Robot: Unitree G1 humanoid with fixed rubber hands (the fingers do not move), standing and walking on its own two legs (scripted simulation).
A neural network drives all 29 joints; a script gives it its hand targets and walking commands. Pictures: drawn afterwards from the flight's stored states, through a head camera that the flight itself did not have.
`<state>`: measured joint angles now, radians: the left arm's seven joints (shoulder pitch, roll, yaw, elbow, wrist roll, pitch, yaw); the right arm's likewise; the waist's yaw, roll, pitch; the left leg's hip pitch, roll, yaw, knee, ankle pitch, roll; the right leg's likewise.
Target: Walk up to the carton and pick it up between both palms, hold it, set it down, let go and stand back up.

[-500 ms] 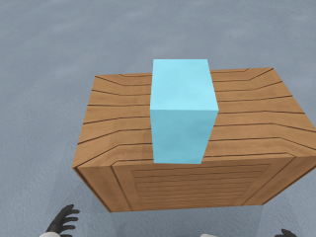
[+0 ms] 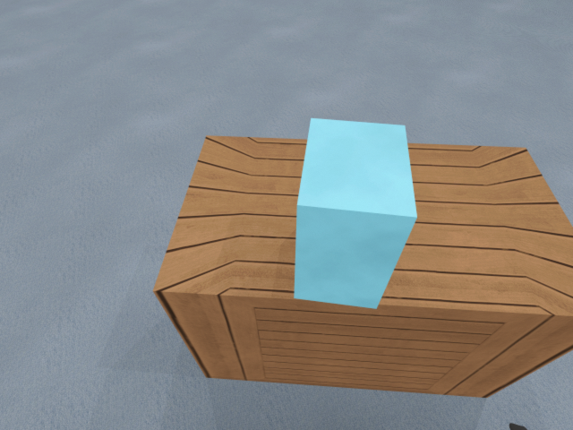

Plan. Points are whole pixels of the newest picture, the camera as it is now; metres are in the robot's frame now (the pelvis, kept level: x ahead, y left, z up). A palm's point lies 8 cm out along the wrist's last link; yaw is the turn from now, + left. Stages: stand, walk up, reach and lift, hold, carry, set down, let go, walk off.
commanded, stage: walk up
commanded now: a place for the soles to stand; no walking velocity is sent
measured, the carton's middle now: (345, 218) +0.49 -0.06 -0.03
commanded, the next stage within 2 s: none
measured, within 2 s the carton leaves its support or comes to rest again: neither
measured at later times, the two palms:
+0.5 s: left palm out of the picture +0.14 +0.29 -0.12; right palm out of the picture +0.10 -0.35 -0.11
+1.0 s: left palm out of the picture +0.10 +0.25 -0.14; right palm (559, 425) +0.18 -0.35 -0.10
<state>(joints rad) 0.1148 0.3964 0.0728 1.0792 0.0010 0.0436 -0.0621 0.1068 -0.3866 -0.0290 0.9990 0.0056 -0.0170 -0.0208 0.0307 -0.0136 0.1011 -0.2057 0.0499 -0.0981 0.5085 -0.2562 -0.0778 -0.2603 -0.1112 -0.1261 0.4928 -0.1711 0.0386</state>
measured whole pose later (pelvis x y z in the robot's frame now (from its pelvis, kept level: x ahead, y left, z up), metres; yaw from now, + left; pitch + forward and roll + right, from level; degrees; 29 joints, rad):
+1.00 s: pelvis +0.04 -0.06 -0.01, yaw +2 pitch -4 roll +1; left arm 0.14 0.39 0.06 0.92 -0.01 0.09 -0.02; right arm 0.10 -0.35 -0.01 0.86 -0.01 -0.01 -0.05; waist 0.04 -0.07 0.19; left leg -0.28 0.04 0.03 0.64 -0.30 -0.03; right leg -0.28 0.02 0.07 0.88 -0.57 -0.01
